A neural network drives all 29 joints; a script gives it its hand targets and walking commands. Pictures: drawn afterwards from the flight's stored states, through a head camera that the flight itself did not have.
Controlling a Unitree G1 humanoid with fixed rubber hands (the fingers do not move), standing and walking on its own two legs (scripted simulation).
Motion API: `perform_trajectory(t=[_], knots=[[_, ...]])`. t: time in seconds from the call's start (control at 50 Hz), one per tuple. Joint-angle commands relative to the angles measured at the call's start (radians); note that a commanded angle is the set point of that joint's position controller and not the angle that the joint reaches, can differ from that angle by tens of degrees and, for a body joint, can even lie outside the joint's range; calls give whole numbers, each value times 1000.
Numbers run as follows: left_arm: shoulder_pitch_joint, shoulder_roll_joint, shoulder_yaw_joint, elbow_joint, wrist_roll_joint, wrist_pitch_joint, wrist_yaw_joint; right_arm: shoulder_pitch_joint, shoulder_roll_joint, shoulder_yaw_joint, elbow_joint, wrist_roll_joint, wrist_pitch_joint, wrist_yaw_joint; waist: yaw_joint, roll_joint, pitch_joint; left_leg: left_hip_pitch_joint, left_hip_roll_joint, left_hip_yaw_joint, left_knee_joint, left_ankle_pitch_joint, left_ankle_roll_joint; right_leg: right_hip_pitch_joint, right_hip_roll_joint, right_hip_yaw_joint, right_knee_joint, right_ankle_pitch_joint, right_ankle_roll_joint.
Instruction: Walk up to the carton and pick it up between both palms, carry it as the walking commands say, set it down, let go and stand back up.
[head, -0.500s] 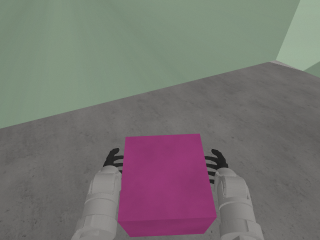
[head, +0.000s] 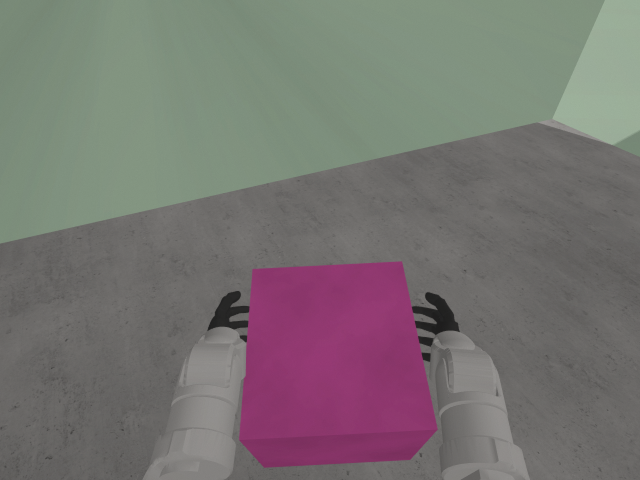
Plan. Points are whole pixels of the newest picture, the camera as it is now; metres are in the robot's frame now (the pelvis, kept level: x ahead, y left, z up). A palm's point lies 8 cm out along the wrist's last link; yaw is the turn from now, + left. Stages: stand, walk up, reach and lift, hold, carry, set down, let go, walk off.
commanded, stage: reach and lift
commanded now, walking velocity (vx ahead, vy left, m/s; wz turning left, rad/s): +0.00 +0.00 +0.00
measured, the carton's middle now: (332, 365) +0.30 -0.01 -0.03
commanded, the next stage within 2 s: hold in 0.20 s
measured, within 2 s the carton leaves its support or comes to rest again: neither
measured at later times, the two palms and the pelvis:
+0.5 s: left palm (224, 344) +0.28 +0.14 +0.04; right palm (454, 351) +0.28 -0.16 +0.05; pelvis +0.00 -0.01 +0.00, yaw +0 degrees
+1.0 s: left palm (231, 355) +0.26 +0.13 +0.05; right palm (463, 368) +0.25 -0.17 +0.04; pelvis -0.05 -0.02 -0.03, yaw +1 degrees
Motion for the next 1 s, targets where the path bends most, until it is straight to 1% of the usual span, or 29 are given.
perform_trajectory(t=[0.0,0.02,0.06,0.08,0.12,0.18,0.26,0.32,0.34,0.36,0.38,0.4,0.48,0.5,0.56,0.62,0.64,0.66,0.68,0.7,0.72,0.76,0.78,0.82,0.86,0.9,0.94,0.96,0.98], knots=[[-637,-1041,-535,-72,-292,-55,-479,-593,965,520,-48,300,-54,374,-20,36,-252,137,-33,30,-63,119,-21,-11,61,-55,-71,95,-26],[-652,-1049,-539,-78,-289,-54,-474,-607,947,511,-61,294,-58,379,-17,56,-253,135,-27,26,-65,120,-29,-1,62,-59,-68,95,-34],[-649,-1081,-526,-52,-285,-46,-466,-598,915,472,-14,281,-51,394,-35,82,-198,138,-12,14,-77,87,-43,-44,68,-67,-72,43,-50],[-663,-1079,-524,-52,-282,-49,-460,-621,909,471,-25,284,-56,401,-26,85,-168,135,-6,9,-81,65,-41,-57,67,-70,-73,18,-54],[-637,-1088,-517,-43,-282,-45,-453,-642,905,494,-55,299,-56,406,-17,77,-170,136,-7,7,-83,87,-39,-44,68,-73,-66,34,-53],[-620,-1112,-535,-60,-301,-46,-446,-644,892,518,-92,310,-56,412,-34,47,-239,185,8,-12,-69,158,-38,-38,67,-66,-55,78,-49],[-573,-1095,-543,-93,-292,-44,-437,-596,893,562,-141,320,-48,403,-9,46,-262,203,4,-11,-69,263,-34,-12,72,-61,-61,139,-42],[-565,-1074,-530,-93,-290,-47,-440,-583,922,577,-136,323,-38,394,-3,22,-225,177,-6,-4,-77,200,-18,0,68,-57,-67,120,-36],[-557,-1069,-532,-99,-281,-43,-443,-585,921,579,-154,320,-38,389,0,39,-211,165,-15,2,-79,187,-18,14,65,-53,-71,121,-37],[-566,-1067,-544,-114,-286,-42,-445,-562,910,574,-143,312,-35,385,-12,52,-223,181,-19,0,-74,203,-21,8,63,-51,-69,136,-37],[-575,-1040,-540,-131,-284,-45,-449,-559,933,582,-137,314,-30,383,1,35,-214,166,-19,5,-79,157,-17,14,62,-50,-73,107,-32],[-580,-1048,-551,-141,-290,-48,-452,-564,931,588,-150,315,-32,380,-4,44,-212,169,-21,8,-75,161,-13,10,58,-46,-73,116,-30],[-593,-1013,-558,-154,-298,-44,-467,-584,959,619,-181,320,-32,360,10,14,-196,155,-42,22,-68,96,4,16,41,-34,-83,82,-15],[-620,-995,-561,-172,-295,-45,-469,-563,974,602,-147,309,-29,358,-1,15,-199,133,-48,29,-65,93,3,21,39,-32,-81,97,-12],[-610,-972,-562,-165,-295,-45,-479,-562,993,619,-161,312,-29,346,11,-19,-203,139,-56,33,-56,91,7,18,32,-27,-86,99,0],[-622,-950,-559,-176,-305,-55,-492,-533,1024,620,-129,305,-27,332,9,-47,-230,120,-66,42,-44,110,16,29,18,-19,-83,175,21],[-642,-952,-589,-167,-308,-52,-484,-649,984,637,-153,333,-41,331,16,-42,-267,-6,145,-2,65,135,24,-54,-127,8,61,277,-11],[-642,-966,-602,-181,-325,-46,-477,-650,994,644,-175,340,-31,327,14,-12,-255,-43,131,1,83,47,25,-80,-130,46,57,284,-23],[-671,-958,-615,-204,-347,-42,-474,-630,1001,653,-169,345,-19,321,12,-44,-245,-61,137,1,99,43,20,-91,-144,57,64,311,-32],[-696,-959,-624,-226,-360,-34,-471,-606,1003,650,-148,342,-9,318,13,-18,-298,-67,157,3,139,165,13,-66,-167,38,124,423,-39],[-726,-969,-645,-269,-388,-17,-460,-627,996,662,-198,360,3,312,13,-31,-338,-76,166,1,182,266,6,-57,-177,34,170,488,-41],[-754,-989,-685,-329,-427,26,-447,-619,996,683,-235,393,41,301,15,20,-380,-89,172,-8,208,374,6,-81,-169,31,237,486,-47],[-758,-990,-700,-358,-438,51,-437,-610,999,695,-243,410,68,300,17,8,-410,-74,179,-3,227,398,7,-114,-165,31,255,489,-44],[-731,-978,-715,-382,-463,115,-422,-558,990,714,-267,437,123,290,16,71,-433,-49,193,-15,216,469,28,-170,-150,20,285,431,-35],[-705,-994,-721,-391,-479,179,-414,-577,974,732,-354,461,175,278,15,109,-443,-83,206,-31,199,455,45,-190,-128,-13,302,303,-29],[-700,-1002,-730,-449,-514,238,-409,-606,962,775,-457,499,231,265,19,92,-447,-129,212,-54,181,376,59,-189,-113,-28,265,185,-30],[-690,-1017,-750,-514,-554,296,-396,-622,966,804,-552,548,290,251,20,41,-461,-179,172,-10,232,283,38,-172,-152,13,230,244,-50],[-703,-1011,-765,-593,-574,319,-388,-631,981,826,-613,581,320,247,19,-44,-451,-232,123,33,283,182,22,-170,-201,79,186,282,-70],[-679,-1013,-758,-573,-573,346,-384,-650,978,831,-634,596,348,242,20,-115,-424,-278,87,66,322,61,10,-175,-242,127,153,331,-100]])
